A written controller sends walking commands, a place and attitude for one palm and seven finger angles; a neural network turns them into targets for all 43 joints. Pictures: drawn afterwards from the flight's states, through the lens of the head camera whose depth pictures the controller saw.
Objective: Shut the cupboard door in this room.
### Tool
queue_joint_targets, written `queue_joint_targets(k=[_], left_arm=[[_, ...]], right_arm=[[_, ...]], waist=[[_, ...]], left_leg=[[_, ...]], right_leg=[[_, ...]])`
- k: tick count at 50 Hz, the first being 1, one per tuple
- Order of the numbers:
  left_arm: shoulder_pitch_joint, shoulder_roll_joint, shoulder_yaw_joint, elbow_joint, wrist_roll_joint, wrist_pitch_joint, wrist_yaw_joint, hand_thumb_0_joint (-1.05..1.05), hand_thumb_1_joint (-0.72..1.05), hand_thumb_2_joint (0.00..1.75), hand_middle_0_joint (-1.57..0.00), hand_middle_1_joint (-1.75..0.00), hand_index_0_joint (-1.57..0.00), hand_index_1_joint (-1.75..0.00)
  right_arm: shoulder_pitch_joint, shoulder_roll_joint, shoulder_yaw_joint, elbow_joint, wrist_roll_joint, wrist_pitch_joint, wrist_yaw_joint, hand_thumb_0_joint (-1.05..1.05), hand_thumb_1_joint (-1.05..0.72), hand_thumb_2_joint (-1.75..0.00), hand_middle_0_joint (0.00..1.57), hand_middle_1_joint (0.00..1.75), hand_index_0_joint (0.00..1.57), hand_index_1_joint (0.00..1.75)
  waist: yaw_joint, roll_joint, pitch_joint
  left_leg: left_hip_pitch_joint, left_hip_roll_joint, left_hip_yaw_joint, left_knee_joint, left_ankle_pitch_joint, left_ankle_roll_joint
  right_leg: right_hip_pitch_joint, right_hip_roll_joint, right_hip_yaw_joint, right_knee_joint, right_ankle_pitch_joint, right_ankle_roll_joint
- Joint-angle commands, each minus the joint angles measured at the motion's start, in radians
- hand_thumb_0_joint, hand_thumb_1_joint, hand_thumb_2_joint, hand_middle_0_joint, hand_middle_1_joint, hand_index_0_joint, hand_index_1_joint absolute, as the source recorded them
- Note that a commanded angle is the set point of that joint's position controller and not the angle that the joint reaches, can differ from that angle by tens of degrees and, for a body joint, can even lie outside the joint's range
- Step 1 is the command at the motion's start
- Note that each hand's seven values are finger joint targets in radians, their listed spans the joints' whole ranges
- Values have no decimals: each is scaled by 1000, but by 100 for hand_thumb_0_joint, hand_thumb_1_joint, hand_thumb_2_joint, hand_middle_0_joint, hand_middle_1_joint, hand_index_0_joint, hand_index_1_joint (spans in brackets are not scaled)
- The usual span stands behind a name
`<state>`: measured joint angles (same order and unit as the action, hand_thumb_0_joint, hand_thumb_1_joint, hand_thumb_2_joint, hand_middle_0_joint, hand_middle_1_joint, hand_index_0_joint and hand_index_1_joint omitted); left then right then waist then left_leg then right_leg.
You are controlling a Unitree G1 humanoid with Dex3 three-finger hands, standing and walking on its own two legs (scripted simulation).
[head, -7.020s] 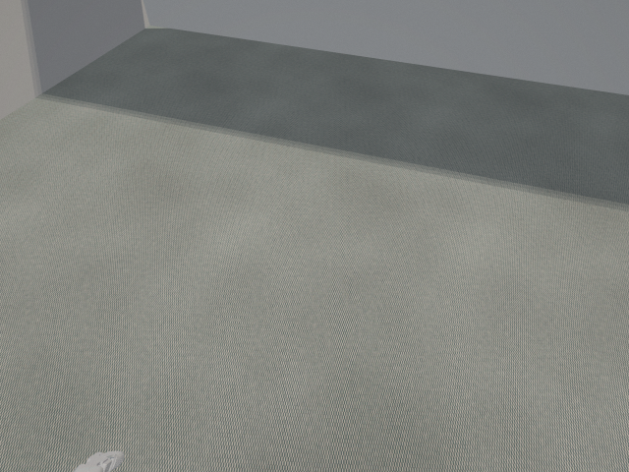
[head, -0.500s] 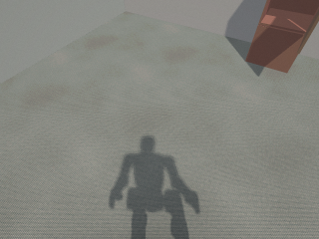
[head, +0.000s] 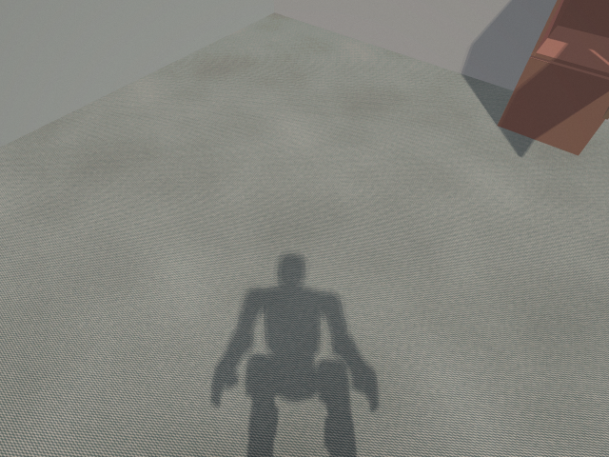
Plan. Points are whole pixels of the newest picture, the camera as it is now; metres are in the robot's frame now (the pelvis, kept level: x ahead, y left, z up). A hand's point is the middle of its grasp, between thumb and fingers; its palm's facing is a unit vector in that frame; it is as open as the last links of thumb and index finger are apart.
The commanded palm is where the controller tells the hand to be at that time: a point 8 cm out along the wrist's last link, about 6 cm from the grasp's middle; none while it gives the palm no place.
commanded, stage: turn or walk to find it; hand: left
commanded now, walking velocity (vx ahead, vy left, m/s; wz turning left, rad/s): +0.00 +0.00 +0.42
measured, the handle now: out of the picture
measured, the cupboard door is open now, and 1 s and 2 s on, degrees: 88 88 88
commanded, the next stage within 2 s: none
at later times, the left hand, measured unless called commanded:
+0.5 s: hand out of the picture -0.04 +0.25 -0.18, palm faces +0.25 -0.94 -0.24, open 7.4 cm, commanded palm none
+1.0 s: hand out of the picture -0.07 +0.18 -0.15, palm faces +0.43 -0.87 -0.26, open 7.4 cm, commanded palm none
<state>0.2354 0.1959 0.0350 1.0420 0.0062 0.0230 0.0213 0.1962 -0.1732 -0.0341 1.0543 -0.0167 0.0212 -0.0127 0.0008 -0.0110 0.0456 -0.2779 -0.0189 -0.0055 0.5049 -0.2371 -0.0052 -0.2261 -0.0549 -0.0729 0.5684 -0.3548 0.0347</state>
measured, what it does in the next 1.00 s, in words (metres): steps on the spot, turning left: left foot, then right foot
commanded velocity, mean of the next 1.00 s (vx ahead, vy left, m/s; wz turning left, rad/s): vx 0.00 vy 0.00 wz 0.42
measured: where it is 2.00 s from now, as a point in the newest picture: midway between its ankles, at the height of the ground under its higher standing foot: outside the picture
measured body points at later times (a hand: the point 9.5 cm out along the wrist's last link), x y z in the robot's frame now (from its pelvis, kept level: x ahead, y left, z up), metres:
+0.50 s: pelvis -0.04 +0.03 +0.00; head -0.01 +0.06 +0.45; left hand -0.05 +0.30 -0.16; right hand +0.11 -0.20 -0.13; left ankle -0.04 +0.14 -0.73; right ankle -0.04 -0.11 -0.67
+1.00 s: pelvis -0.06 -0.02 +0.01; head -0.03 -0.03 +0.45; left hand -0.09 +0.23 -0.13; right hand +0.09 -0.24 -0.15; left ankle -0.13 +0.11 -0.65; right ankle -0.02 -0.11 -0.73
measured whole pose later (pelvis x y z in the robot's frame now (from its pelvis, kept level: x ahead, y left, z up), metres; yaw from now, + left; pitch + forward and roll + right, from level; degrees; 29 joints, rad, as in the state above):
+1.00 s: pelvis -0.06 -0.02 +0.01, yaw +26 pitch -1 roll +1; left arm 0.22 0.16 0.03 0.92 0.02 0.01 0.02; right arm 0.23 -0.25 -0.09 0.99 -0.02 0.08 0.02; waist -0.03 0.03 0.06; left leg -0.48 0.02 -0.01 1.09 -0.38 -0.06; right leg -0.20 -0.09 -0.17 0.51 -0.28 -0.02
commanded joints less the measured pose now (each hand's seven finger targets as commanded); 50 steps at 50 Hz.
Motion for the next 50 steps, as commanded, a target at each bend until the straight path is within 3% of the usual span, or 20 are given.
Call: queue_joint_targets(k=[1, 2, 5, 12, 16, 17, 18, 19, 21, 23, 25, 31, 36, 37, 38, 39, 41, 42, 44, 50], left_arm=[[113, 191, 45, -42, 19, -31, 15, 0, 90, 90, -20, -30, -20, -30], [123, 201, 53, -55, 17, -34, 14, 0, 90, 90, -20, -30, -20, -30], [28, 151, 38, -85, 21, -31, 18, 0, 90, 90, -20, -30, -20, -30], [58, 209, 52, -95, 30, -28, 16, 0, 90, 90, -20, -30, -20, -30], [27, 226, 63, -103, 19, -17, 10, 0, 90, 90, -20, -30, -20, -30], [33, 207, 59, -112, 11, -10, 6, 0, 90, 90, -20, -30, -20, -30], [54, 147, 53, -141, 6, -4, 0, 0, 90, 90, -20, -30, -20, -30], [-16, 121, 32, -182, 13, -1, 0, 0, 90, 90, -20, -30, -20, -30], [-77, 123, 40, -175, 12, 12, 4, 0, 90, 90, -20, -30, -20, -30], [-45, 121, 44, -151, 12, 9, -6, 0, 90, 90, -20, -30, -20, -30], [-20, 112, 43, -141, 12, 9, -12, 0, 90, 90, -20, -30, -20, -30], [-60, 93, 37, -180, 8, 9, -9, 0, 90, 90, -20, -30, -20, -30], [45, 97, 38, -163, 2, -6, -2, 0, 90, 90, -20, -30, -20, -30], [82, 117, 44, -156, 5, -14, 2, 0, 90, 90, -20, -30, -20, -30], [94, 192, 57, -161, 20, -24, 10, 0, 90, 90, -20, -30, -20, -30], [67, 265, 68, -183, 25, -24, 12, 0, 90, 90, -20, -30, -20, -30], [-20, 219, 65, -205, 15, -26, 16, 0, 90, 90, -20, -30, -20, -30], [-65, 185, 52, -212, 14, -26, 13, 0, 90, 90, -20, -30, -20, -30], [-98, 149, 41, -215, 15, -32, 13, 0, 90, 90, -20, -30, -20, -30], [35, 188, 50, -157, 24, -33, 13, 0, 90, 90, -20, -30, -20, -30]], right_arm=[[-24, -101, -35, -115, 10, -10, 4, 0, -90, -90, 20, 30, 20, 30], [-75, -122, -42, -131, 0, 5, 3, 0, -90, -90, 20, 30, 20, 30], [-45, -109, -49, -105, 1, 22, 15, 0, -90, -90, 20, 30, 20, 30], [-104, -98, -34, -146, 8, 21, 28, 0, -90, -90, 20, 30, 20, 30], [-28, -124, -35, -140, 3, 6, 27, 0, -90, -90, 20, 30, 20, 30], [1, -171, -44, -138, 1, -2, 28, 0, -90, -90, 20, 30, 20, 30], [44, -266, -67, -145, -8, -11, 25, 0, -90, -90, 20, 30, 20, 30], [104, -317, -76, -138, -4, -5, 21, 0, -90, -90, 20, 30, 20, 30], [75, -286, -72, -130, -6, -10, -2, 0, -90, -90, 20, 30, 20, 30], [-25, -233, -54, -159, -8, -12, -2, 0, -90, -90, 20, 30, 20, 30], [-36, -225, -52, -169, -6, -16, -2, 0, -90, -90, 20, 30, 20, 30], [9, -236, -66, -167, -10, -6, 4, 0, -90, -90, 20, 30, 20, 30], [-31, -233, -75, -184, -8, 6, 11, 0, -90, -90, 20, 30, 20, 30], [-28, -207, -74, -190, -2, 7, 14, 0, -90, -90, 20, 30, 20, 30], [-11, -147, -66, -202, 7, 8, 20, 0, -90, -90, 20, 30, 20, 30], [-33, -117, -59, -232, 2, 10, 23, 0, -90, -90, 20, 30, 20, 30], [-46, -166, -76, -204, -8, 30, 23, 0, -90, -90, 20, 30, 20, 30], [-22, -158, -78, -177, -8, 35, 28, 0, -90, -90, 20, 30, 20, 30], [36, -137, -72, -147, -7, 37, 36, 0, -90, -90, 20, 30, 20, 30], [-56, -116, -54, -158, -2, 34, 32, 0, -90, -90, 20, 30, 20, 30]], waist=[[38, -211, -84], [68, -312, -45], [6, -115, 18], [41, -184, -8], [-2, -146, -61], [-19, -31, -83], [-33, 240, -115], [-64, 280, -101], [-62, 259, -96], [-13, 184, -58], [-5, 150, -75], [-32, 155, -85], [16, 148, -102], [32, 94, -108], [39, -129, -104], [46, -290, -55], [16, -225, 0], [-12, -140, 28], [-40, -129, 14], [34, -151, -10]], left_leg=[[-200, 1, -1, 162, -37, -7], [-235, 10, -6, 350, -293, -17], [-255, 45, -23, 595, -238, -26], [-149, 51, 67, 338, -228, -43], [41, 44, 113, 27, -17, -33], [162, 94, 50, -73, 107, -11], [270, 316, -260, -125, 364, 92], [213, 431, -347, -176, 486, 189], [174, 378, -337, -188, 356, 200], [98, 295, -223, -192, 273, 169], [94, 264, -184, -198, 261, 160], [105, 258, -253, -193, 213, 178], [-17, 207, -266, -116, 172, 135], [-94, 158, -236, -52, 104, 94], [-260, 50, -128, 127, -69, 26], [-338, -41, -25, 352, -299, -23], [-302, 14, -83, 625, -260, -14], [-293, 27, -73, 694, -192, -20], [-281, 36, -39, 716, -118, -39], [-235, 49, 28, 479, -204, -64]], right_leg=[[203, -304, 252, -246, 315, -114], [125, -383, 316, -283, 397, -190], [59, -313, 148, -236, 497, -196], [90, -302, 41, -179, 561, -177], [52, -271, -35, -52, 468, -98], [-49, -238, -67, 53, 350, -49], [-242, -114, -120, 249, 1, 23], [-277, -60, -65, 418, -302, 32], [-341, -68, 48, 560, -224, 29], [-300, -68, 53, 555, -105, 30], [-265, -55, 44, 509, -74, 35], [-211, -14, 36, 308, -98, 34], [24, 22, 5, -27, 50, 23], [129, -7, 25, -170, 124, 17], [230, -197, 223, -290, 44, -43], [148, -408, 405, -347, 94, -148], [-27, -368, 339, -352, 75, -179], [-57, -312, 240, -330, 93, -157], [-30, -250, 113, -289, 209, -129], [106, -288, 72, -240, 405, -163]])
